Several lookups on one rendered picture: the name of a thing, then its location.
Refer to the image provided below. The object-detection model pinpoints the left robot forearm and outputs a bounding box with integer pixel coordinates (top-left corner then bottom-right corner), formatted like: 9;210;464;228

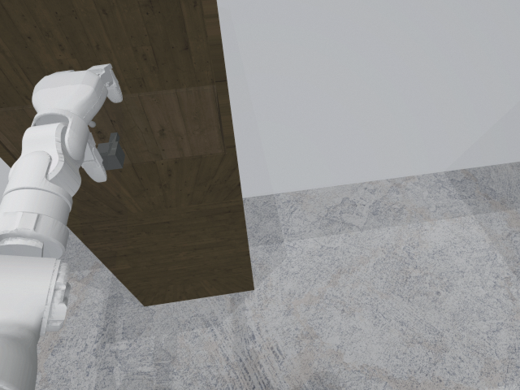
0;108;89;259

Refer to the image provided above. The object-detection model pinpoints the cabinet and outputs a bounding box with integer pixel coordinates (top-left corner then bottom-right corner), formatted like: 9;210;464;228
0;0;254;306

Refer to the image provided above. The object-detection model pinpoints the robot left upper arm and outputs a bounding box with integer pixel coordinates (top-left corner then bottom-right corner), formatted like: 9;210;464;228
0;254;71;390

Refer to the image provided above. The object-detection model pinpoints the handle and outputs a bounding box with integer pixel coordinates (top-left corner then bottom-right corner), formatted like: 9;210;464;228
97;132;125;171

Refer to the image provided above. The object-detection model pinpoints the left robot hand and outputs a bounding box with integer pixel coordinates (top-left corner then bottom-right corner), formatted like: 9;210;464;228
32;63;123;183

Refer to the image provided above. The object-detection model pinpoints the drawer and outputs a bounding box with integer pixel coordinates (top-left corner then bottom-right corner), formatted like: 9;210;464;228
0;84;224;170

